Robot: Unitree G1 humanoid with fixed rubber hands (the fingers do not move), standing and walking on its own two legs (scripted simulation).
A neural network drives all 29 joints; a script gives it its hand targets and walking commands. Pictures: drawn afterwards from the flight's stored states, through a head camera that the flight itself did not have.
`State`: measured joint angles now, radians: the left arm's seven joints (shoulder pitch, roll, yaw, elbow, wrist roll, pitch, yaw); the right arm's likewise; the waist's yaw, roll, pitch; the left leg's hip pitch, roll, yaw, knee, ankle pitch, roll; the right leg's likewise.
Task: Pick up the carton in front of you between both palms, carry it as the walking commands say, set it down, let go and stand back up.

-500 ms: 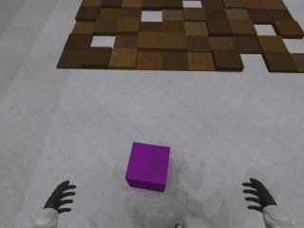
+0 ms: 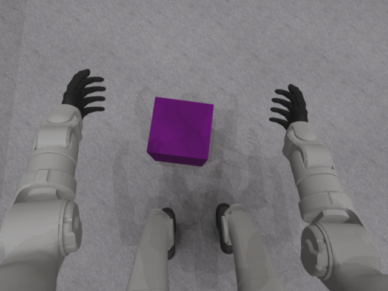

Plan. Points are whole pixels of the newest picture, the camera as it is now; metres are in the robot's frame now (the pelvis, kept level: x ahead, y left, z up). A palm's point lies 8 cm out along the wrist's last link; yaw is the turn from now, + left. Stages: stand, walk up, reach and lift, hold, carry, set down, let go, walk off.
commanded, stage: reach and lift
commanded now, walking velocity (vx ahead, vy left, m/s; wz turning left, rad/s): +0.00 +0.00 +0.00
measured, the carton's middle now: (181, 135) +0.51 +0.02 -0.55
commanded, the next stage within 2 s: none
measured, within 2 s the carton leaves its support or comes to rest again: leaves its support in 1.96 s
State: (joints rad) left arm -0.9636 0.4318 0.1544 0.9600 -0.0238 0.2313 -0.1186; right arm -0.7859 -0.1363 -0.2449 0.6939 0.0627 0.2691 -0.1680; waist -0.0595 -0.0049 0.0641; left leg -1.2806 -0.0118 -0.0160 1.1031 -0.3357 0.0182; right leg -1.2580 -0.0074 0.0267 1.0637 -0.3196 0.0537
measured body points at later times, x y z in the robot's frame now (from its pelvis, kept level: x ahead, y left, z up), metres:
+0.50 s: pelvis +0.02 +0.00 -0.06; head +0.35 +0.03 +0.24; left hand +0.56 +0.20 -0.21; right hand +0.50 -0.18 -0.21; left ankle +0.08 +0.11 -0.64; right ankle +0.09 -0.15 -0.63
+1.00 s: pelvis -0.04 -0.01 -0.26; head +0.34 +0.02 -0.01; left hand +0.55 +0.20 -0.44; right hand +0.49 -0.18 -0.43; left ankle +0.08 +0.11 -0.64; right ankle +0.08 -0.15 -0.64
